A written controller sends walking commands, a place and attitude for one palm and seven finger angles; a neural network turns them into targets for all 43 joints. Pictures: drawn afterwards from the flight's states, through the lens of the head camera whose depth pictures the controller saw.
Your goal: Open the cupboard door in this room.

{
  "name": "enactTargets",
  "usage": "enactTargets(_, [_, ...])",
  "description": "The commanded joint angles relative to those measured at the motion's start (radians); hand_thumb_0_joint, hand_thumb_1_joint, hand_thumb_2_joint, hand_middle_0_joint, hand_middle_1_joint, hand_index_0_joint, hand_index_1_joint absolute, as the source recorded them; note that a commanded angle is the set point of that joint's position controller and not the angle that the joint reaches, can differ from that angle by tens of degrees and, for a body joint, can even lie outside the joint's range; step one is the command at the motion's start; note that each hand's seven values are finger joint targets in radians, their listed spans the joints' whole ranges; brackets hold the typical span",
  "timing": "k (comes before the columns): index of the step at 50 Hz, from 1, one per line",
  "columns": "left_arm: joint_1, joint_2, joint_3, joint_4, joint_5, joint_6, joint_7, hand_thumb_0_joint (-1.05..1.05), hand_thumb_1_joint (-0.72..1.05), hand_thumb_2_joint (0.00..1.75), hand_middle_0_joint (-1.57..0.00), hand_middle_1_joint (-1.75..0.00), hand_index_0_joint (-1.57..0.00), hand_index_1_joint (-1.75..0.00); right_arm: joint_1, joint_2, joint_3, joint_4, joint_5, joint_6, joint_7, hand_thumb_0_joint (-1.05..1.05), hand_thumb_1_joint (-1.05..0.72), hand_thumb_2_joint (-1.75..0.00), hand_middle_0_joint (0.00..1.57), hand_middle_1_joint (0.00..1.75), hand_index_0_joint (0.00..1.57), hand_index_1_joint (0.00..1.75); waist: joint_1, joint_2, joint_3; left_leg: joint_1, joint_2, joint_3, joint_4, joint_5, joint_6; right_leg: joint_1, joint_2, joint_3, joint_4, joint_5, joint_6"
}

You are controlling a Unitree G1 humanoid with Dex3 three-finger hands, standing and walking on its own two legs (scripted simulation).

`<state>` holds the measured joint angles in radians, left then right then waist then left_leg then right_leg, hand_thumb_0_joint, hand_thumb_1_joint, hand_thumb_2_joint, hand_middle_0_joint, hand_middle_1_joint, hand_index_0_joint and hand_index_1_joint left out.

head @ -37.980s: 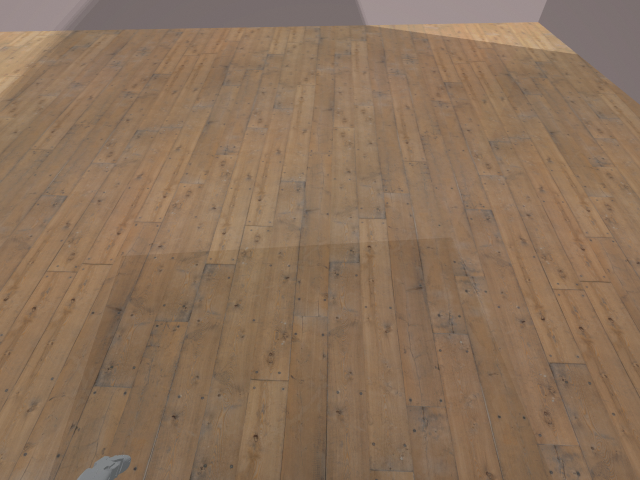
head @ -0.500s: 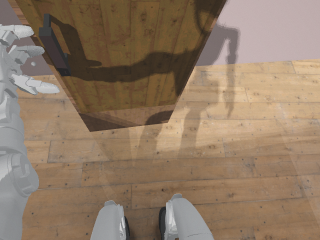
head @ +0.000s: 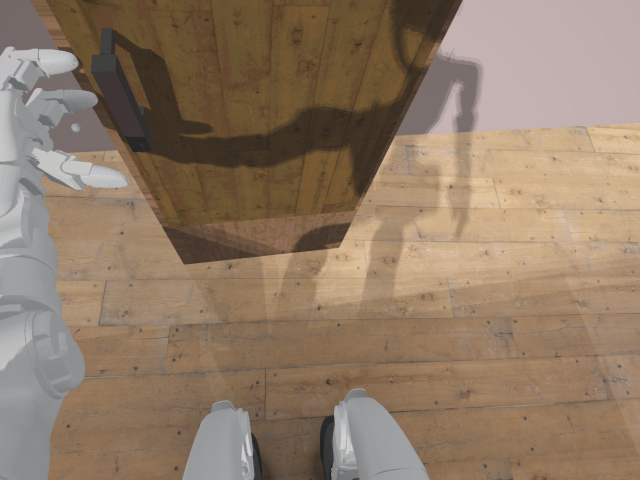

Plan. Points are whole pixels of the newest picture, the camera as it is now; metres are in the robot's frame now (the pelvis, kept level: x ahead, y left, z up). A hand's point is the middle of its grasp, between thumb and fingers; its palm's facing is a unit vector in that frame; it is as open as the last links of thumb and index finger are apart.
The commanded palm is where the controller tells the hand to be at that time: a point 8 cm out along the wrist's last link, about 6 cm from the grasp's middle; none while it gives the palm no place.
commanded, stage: slide the fingers in behind the handle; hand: left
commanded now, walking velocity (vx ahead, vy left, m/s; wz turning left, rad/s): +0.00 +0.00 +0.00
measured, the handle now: (126, 95) +0.55 +0.19 +0.05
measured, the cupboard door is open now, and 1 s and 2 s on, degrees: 0 0 0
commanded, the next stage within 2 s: close the thumb around the handle in 1.56 s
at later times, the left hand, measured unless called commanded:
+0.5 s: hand (91, 132) +0.50 +0.22 +0.05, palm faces +0.12 -0.99 +0.00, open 14.2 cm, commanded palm +0.49 +0.24 +0.05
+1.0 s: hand (102, 134) +0.50 +0.21 +0.05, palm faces +0.16 -0.99 +0.01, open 14.7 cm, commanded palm +0.49 +0.20 +0.05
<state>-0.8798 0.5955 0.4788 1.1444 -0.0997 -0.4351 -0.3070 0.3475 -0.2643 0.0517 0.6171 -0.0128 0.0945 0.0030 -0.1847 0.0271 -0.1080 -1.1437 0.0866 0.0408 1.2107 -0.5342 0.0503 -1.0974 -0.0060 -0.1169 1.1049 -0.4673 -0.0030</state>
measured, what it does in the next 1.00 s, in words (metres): stands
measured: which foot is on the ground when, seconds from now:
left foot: down 0.00-1.00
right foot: down 0.00-1.00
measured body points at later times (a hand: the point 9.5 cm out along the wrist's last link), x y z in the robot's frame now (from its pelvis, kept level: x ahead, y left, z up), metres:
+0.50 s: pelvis -0.01 -0.01 +0.00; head +0.15 +0.03 +0.42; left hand +0.49 +0.28 +0.05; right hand +0.01 -0.27 -0.11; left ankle +0.01 +0.08 -0.64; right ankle +0.02 -0.13 -0.64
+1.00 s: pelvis +0.00 -0.01 +0.00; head +0.15 +0.04 +0.42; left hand +0.49 +0.27 +0.05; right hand +0.02 -0.27 -0.11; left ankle +0.01 +0.08 -0.64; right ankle +0.02 -0.13 -0.64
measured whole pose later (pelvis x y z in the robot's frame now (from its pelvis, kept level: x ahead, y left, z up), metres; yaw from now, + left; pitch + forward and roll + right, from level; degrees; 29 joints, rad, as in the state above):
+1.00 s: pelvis +0.00 -0.01 +0.00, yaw +3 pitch +26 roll -5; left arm -0.94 0.45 0.29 1.17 -0.13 -0.49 -0.11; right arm 0.35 -0.25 0.02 0.68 -0.04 0.07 0.04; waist -0.15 0.02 -0.13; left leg -1.16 0.05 0.00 1.22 -0.52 0.04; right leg -1.10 -0.03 -0.16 1.12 -0.48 -0.01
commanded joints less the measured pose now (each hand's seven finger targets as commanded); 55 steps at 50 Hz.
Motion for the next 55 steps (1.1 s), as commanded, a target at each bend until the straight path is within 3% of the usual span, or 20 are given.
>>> enactTargets(1, [-0.384,0.204,-0.018,-0.219,-0.023,-0.062,0.005,0.0,-0.5,0.3,-0.3,-1.2,-0.3,-1.2,0.194,-0.194,-0.078,-0.039,-0.005,-0.005,-0.012,0.0,-0.9,-0.9,0.2,0.3,0.2,0.3,-0.009,0.19,-0.533,0.521,-0.029,-0.136,-0.138,0.54,-0.03,0.14,0.052,0.052,-0.1,0.292,-0.016])
enactTargets(5, [-0.382,0.213,0.002,-0.225,-0.024,-0.075,0.027,0.0,-0.5,0.3,-0.3,-1.2,-0.3,-1.2,0.195,-0.197,-0.082,-0.037,-0.007,-0.008,-0.01,0.0,-0.9,-0.9,0.2,0.3,0.2,0.3,-0.001,0.157,-0.531,0.497,-0.033,-0.132,-0.144,0.502,-0.029,0.165,0.053,0.055,-0.106,0.28,-0.014])
enactTargets(6, [-0.381,0.21,-0.001,-0.233,-0.02,-0.083,0.032,0.0,-0.5,0.3,-0.3,-1.2,-0.3,-1.2,0.198,-0.195,-0.083,-0.034,-0.008,-0.009,-0.009,0.0,-0.9,-0.9,0.2,0.3,0.2,0.3,0.002,0.18,-0.54,0.517,-0.032,-0.133,-0.141,0.521,-0.031,0.155,0.053,0.054,-0.1,0.287,-0.018])
enactTargets(10, [-0.407,0.197,-0.019,-0.187,-0.006,-0.088,0.047,0.0,-0.5,0.3,-0.3,-1.2,-0.3,-1.2,0.191,-0.196,-0.08,-0.027,-0.008,-0.01,-0.009,0.0,-0.9,-0.9,0.2,0.3,0.2,0.3,-0.013,0.143,-0.477,0.458,-0.036,-0.13,-0.15,0.422,-0.028,0.147,0.053,0.057,-0.112,0.229,-0.017])
enactTargets(12, [-0.423,0.185,-0.032,-0.217,0.001,-0.101,0.052,0.0,-0.5,0.3,-0.3,-1.2,-0.3,-1.2,0.193,-0.196,-0.081,-0.028,-0.011,-0.011,-0.009,0.0,-0.9,-0.9,0.2,0.3,0.2,0.3,-0.009,0.196,-0.525,0.513,-0.035,-0.135,-0.148,0.457,-0.033,0.126,0.051,0.057,-0.105,0.236,-0.02])
enactTargets(18, [-0.466,0.128,-0.082,-0.213,0.001,-0.103,0.057,0.0,-0.5,0.3,-0.3,-1.2,-0.3,-1.2,0.193,-0.194,-0.084,-0.013,-0.015,-0.014,-0.005,0.0,-0.9,-0.9,0.2,0.3,0.2,0.3,-0.028,0.194,-0.524,0.516,-0.035,-0.14,-0.139,0.454,-0.032,0.106,0.05,0.056,-0.103,0.237,-0.019])
enactTargets(21, [-0.498,0.079,-0.12,-0.187,0.003,-0.099,0.066,0.0,-0.5,0.3,-0.3,-1.2,-0.3,-1.2,0.195,-0.193,-0.085,-0.004,-0.016,-0.018,-0.004,0.0,-0.9,-0.9,0.2,0.3,0.2,0.3,-0.051,0.178,-0.487,0.515,-0.035,-0.151,-0.14,0.413,-0.03,0.062,0.049,0.049,-0.105,0.205,-0.021])
enactTargets(23, [-0.516,0.112,-0.103,-0.168,0.012,-0.094,0.073,0.0,-0.5,0.3,-0.3,-1.2,-0.3,-1.2,0.195,-0.201,-0.084,0.001,-0.018,-0.018,-0.007,0.0,-0.9,-0.9,0.2,0.3,0.2,0.3,-0.054,0.161,-0.484,0.484,-0.037,-0.152,-0.139,0.371,-0.029,0.067,0.047,0.052,-0.105,0.186,-0.02])
enactTargets(27, [-0.507,0.055,-0.147,-0.194,0.015,-0.097,0.071,0.0,-0.5,0.3,-0.3,-1.2,-0.3,-1.2,0.201,-0.193,-0.088,0.003,-0.021,-0.022,-0.002,0.0,-0.9,-0.9,0.2,0.3,0.2,0.3,-0.046,0.219,-0.554,0.55,-0.039,-0.152,-0.13,0.442,-0.033,0.061,0.046,0.051,-0.1,0.22,-0.024])
enactTargets(31, [-0.559,-0.005,-0.199,-0.177,0.009,-0.089,0.076,0.0,-0.5,0.3,-0.3,-1.2,-0.3,-1.2,0.201,-0.191,-0.087,0.016,-0.022,-0.023,0.001,0.0,-0.9,-0.9,0.2,0.3,0.2,0.3,-0.083,0.173,-0.492,0.516,-0.039,-0.158,-0.128,0.404,-0.027,0.04,0.048,0.047,-0.105,0.208,-0.022])
enactTargets(32, [-0.55,0.013,-0.181,-0.172,0.013,-0.088,0.078,0.0,-0.5,0.3,-0.3,-1.2,-0.3,-1.2,0.202,-0.192,-0.088,0.016,-0.022,-0.022,0.002,0.0,-0.9,-0.9,0.2,0.3,0.2,0.3,-0.067,0.184,-0.505,0.515,-0.041,-0.154,-0.129,0.392,-0.03,0.047,0.047,0.048,-0.107,0.199,-0.022])
enactTargets(36, [-0.58,-0.06,-0.242,-0.219,0.011,-0.095,0.085,0.0,-0.5,0.3,-0.3,-1.2,-0.3,-1.2,0.203,-0.185,-0.094,0.021,-0.027,-0.027,0.007,0.0,-0.9,-0.9,0.2,0.3,0.2,0.3,-0.079,0.228,-0.538,0.585,-0.038,-0.17,-0.13,0.443,-0.036,0.013,0.046,0.039,-0.099,0.213,-0.028])
enactTargets(39, [-0.556,-0.063,-0.24,-0.212,0.012,-0.094,0.094,0.0,-0.5,0.3,-0.3,-1.2,-0.3,-1.2,0.202,-0.185,-0.096,0.026,-0.028,-0.023,0.013,0.0,-0.9,-0.9,0.2,0.3,0.2,0.3,-0.069,0.203,-0.537,0.576,-0.039,-0.167,-0.131,0.449,-0.037,0.037,0.047,0.039,-0.105,0.221,-0.028])
enactTargets(40, [-0.575,-0.11,-0.281,-0.237,0.011,-0.099,0.094,0.0,-0.5,0.3,-0.3,-1.2,-0.3,-1.2,0.195,-0.18,-0.097,0.023,-0.028,-0.025,0.016,0.0,-0.9,-0.9,0.2,0.3,0.2,0.3,-0.077,0.218,-0.543,0.584,-0.042,-0.167,-0.132,0.445,-0.037,0.03,0.046,0.038,-0.107,0.218,-0.027])
enactTargets(45, [-0.597,-0.14,-0.303,-0.19,0.027,-0.1,0.129,0.0,-0.5,0.3,-0.3,-1.2,-0.3,-1.2,0.194,-0.178,-0.097,0.037,-0.032,-0.025,0.02,0.0,-0.9,-0.9,0.2,0.3,0.2,0.3,-0.094,0.186,-0.48,0.545,-0.046,-0.17,-0.139,0.384,-0.036,0.01,0.046,0.034,-0.11,0.192,-0.028])
enactTargets(49, [-0.597,-0.15,-0.309,-0.203,0.038,-0.115,0.142,0.0,-0.5,0.3,-0.3,-1.2,-0.3,-1.2,0.195,-0.178,-0.101,0.038,-0.037,-0.027,0.023,0.0,-0.9,-0.9,0.2,0.3,0.2,0.3,-0.086,0.203,-0.512,0.58,-0.044,-0.179,-0.141,0.409,-0.041,0.004,0.044,0.031,-0.102,0.196,-0.032])
enactTargets(50, [-0.606,-0.203,-0.352,-0.204,0.037,-0.114,0.143,0.0,-0.5,0.3,-0.3,-1.2,-0.3,-1.2,0.191,-0.174,-0.102,0.037,-0.036,-0.027,0.026,0.0,-0.9,-0.9,0.2,0.3,0.2,0.3,-0.1,0.208,-0.501,0.588,-0.044,-0.179,-0.14,0.403,-0.04,-0.016,0.044,0.03,-0.105,0.193,-0.031])
enactTargets(51, [-0.628,-0.216,-0.359,-0.212,0.032,-0.118,0.146,0.0,-0.5,0.3,-0.3,-1.2,-0.3,-1.2,0.194,-0.171,-0.102,0.043,-0.039,-0.029,0.027,0.0,-0.9,-0.9,0.2,0.3,0.2,0.3,-0.107,0.217,-0.492,0.594,-0.044,-0.181,-0.138,0.411,-0.039,-0.025,0.043,0.028,-0.104,0.198,-0.032])
enactTargets(52, [-0.607,-0.186,-0.336,-0.198,0.038,-0.118,0.15,0.0,-0.5,0.3,-0.3,-1.2,-0.3,-1.2,0.196,-0.178,-0.103,0.044,-0.039,-0.027,0.028,0.0,-0.9,-0.9,0.2,0.3,0.2,0.3,-0.092,0.209,-0.502,0.588,-0.044,-0.184,-0.14,0.4,-0.043,-0.018,0.043,0.028,-0.1,0.191,-0.033])
enactTargets(55, [-0.638,-0.258,-0.395,-0.221,0.045,-0.122,0.163,0.0,-0.5,0.3,-0.3,-1.2,-0.3,-1.2,0.186,-0.172,-0.108,0.045,-0.041,-0.029,0.032,0.0,-0.9,-0.9,0.2,0.3,0.2,0.3,-0.105,0.235,-0.513,0.618,-0.042,-0.197,-0.142,0.392,-0.048,-0.052,0.04,0.023,-0.093,0.183,-0.033])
